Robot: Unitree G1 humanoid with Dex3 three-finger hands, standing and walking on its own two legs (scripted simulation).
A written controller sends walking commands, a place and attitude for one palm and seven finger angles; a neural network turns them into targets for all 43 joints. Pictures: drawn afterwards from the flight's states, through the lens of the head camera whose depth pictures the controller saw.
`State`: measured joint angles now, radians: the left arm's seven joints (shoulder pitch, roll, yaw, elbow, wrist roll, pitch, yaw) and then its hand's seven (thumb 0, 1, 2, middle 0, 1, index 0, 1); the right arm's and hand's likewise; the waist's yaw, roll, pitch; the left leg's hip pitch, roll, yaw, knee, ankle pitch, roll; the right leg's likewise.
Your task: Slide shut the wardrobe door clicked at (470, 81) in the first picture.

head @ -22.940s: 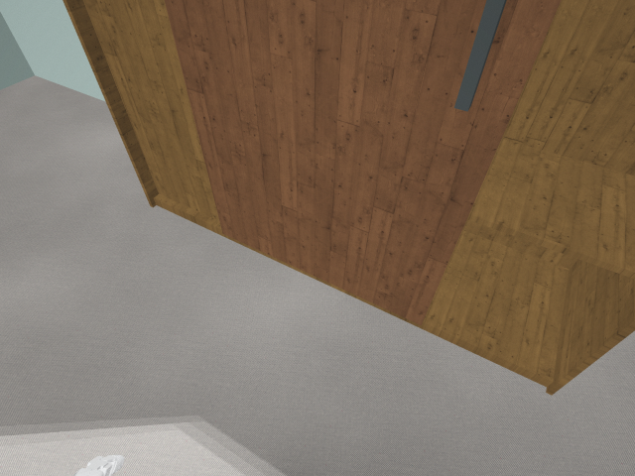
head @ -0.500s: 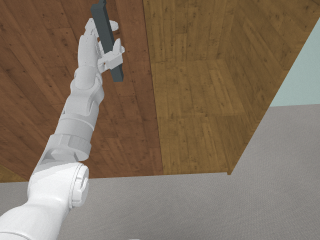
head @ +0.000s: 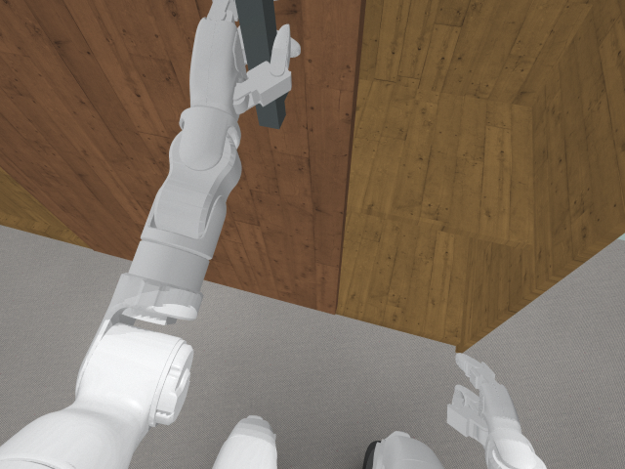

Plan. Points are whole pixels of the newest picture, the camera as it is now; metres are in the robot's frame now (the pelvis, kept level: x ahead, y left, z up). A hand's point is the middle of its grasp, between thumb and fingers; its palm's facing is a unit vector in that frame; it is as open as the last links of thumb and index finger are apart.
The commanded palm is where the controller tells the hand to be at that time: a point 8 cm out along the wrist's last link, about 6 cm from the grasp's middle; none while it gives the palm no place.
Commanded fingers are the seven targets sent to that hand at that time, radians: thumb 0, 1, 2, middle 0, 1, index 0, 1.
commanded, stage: step sideways, sliding the door along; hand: left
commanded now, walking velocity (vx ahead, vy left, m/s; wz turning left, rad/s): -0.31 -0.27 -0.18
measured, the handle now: (269, 34) +0.50 +0.12 +0.23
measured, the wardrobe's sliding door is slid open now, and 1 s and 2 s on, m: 0.38 0.13 0.00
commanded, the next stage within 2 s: stop walking and hold the door there in 1.84 s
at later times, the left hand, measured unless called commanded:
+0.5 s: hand (386, 92) +0.43 +0.00 +0.22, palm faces -0.02 -0.99 -0.10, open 6.7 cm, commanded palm +0.41 -0.02 +0.23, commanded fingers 0.00 0.90 0.90 -0.45 -1.40 -0.45 -1.40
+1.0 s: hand (547, 118) +0.41 -0.14 +0.22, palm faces -0.17 -0.98 -0.05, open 6.7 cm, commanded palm +0.40 -0.11 +0.23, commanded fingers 0.00 0.90 0.90 -0.45 -1.40 -0.45 -1.40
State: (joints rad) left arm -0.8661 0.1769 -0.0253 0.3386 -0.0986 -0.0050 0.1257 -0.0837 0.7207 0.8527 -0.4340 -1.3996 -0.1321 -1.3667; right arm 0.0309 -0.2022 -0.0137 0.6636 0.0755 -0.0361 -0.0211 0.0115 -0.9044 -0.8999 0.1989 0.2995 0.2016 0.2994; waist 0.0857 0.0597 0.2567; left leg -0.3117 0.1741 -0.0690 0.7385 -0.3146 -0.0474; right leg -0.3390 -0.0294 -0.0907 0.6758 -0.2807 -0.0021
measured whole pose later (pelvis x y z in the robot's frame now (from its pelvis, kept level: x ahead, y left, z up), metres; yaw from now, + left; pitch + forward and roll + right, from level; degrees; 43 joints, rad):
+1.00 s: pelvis +0.03 -0.17 +0.02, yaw -4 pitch +0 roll +2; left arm -0.53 0.11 -0.13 -0.06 -0.07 -0.09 0.12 -0.04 0.69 0.81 -0.46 -1.40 -0.17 -1.36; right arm -0.04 -0.17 -0.02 0.62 0.04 0.01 -0.01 0.01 -0.91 -0.90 0.20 0.30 0.20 0.30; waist 0.04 -0.01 0.24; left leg -0.34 0.07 0.05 0.76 -0.48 -0.06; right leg -0.33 0.05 0.02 0.50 -0.16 -0.07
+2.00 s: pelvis -0.05 -0.47 +0.00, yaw -5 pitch -3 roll -1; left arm -0.75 0.38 0.18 0.36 -0.12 0.00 0.10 -0.04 0.65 0.84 -0.45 -1.40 -0.18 -1.32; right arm 0.06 -0.22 -0.02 0.63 0.07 0.01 0.01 0.01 -0.90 -0.90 0.20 0.30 0.20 0.30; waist 0.10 0.06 0.22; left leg -0.26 0.26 -0.01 0.68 -0.31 -0.10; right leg -0.33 0.01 -0.01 0.67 -0.27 -0.01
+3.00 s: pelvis -0.03 -0.47 +0.02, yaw -8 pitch +1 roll -1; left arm -0.54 0.45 0.27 0.55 -0.08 -0.05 0.10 -0.06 0.62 0.78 -0.45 -1.40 -0.29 -1.36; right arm 0.23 -0.28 0.00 0.72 0.06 0.04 -0.11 0.01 -0.90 -0.90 0.20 0.30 0.20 0.30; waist -0.04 0.03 -0.06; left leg -0.23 0.01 0.19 0.50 -0.29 0.07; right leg -0.29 0.04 0.04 0.45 -0.16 0.00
